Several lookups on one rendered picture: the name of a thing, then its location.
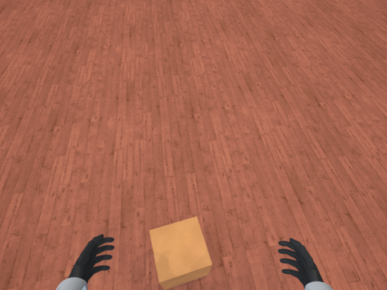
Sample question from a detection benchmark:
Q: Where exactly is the robot right hand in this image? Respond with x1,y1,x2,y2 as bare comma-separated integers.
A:
278,238,324,288

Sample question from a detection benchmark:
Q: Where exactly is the carton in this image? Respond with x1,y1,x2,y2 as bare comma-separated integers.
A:
149,216,212,290

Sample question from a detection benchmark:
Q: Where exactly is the robot left forearm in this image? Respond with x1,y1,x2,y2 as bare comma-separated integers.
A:
56,277,88,290

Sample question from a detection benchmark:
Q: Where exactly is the robot left hand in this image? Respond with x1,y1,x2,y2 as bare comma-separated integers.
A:
68,234,114,284

